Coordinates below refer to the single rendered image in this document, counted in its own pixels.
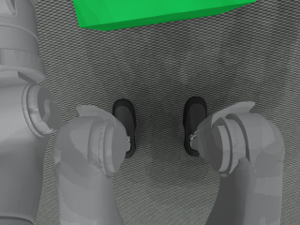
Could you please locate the carton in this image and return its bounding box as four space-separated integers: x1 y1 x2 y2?
72 0 256 31

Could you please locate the robot left thigh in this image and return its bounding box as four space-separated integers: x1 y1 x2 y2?
54 115 125 225

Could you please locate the robot right shin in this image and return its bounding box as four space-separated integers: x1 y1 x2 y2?
189 101 285 165

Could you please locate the robot left upper arm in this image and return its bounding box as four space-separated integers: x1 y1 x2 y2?
0 82 62 225

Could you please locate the left robot forearm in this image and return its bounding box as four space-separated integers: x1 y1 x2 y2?
0 0 46 87

